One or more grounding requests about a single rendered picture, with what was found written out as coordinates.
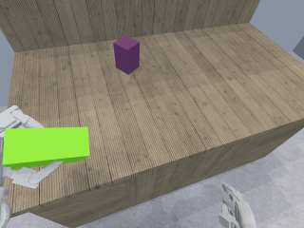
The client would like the sponge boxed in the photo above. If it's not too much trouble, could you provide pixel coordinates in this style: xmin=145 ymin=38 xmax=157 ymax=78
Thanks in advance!
xmin=2 ymin=126 xmax=90 ymax=170

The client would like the table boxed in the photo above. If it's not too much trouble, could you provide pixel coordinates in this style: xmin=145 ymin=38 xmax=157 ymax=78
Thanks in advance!
xmin=0 ymin=0 xmax=304 ymax=228

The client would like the left robot forearm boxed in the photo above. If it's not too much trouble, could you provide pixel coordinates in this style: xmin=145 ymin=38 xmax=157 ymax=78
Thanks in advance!
xmin=0 ymin=186 xmax=11 ymax=228

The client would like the robot right hand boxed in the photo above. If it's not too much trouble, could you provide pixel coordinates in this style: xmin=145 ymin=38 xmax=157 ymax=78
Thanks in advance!
xmin=218 ymin=182 xmax=257 ymax=228

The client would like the robot left hand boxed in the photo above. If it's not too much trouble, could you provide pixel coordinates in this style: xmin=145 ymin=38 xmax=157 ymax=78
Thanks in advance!
xmin=0 ymin=105 xmax=63 ymax=189

